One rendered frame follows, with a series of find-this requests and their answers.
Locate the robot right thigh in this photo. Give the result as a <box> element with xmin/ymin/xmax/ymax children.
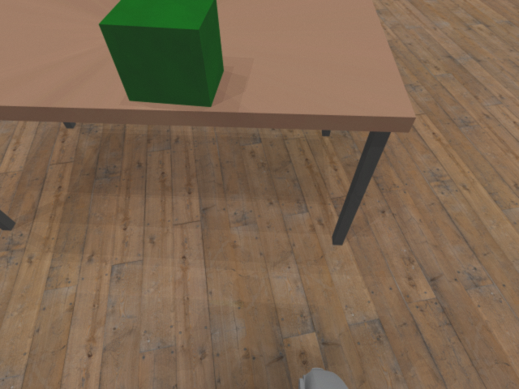
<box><xmin>298</xmin><ymin>370</ymin><xmax>349</xmax><ymax>389</ymax></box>

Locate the carton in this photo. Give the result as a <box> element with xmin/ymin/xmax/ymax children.
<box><xmin>99</xmin><ymin>0</ymin><xmax>224</xmax><ymax>107</ymax></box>

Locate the table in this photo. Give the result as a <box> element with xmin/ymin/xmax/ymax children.
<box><xmin>0</xmin><ymin>0</ymin><xmax>416</xmax><ymax>246</ymax></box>

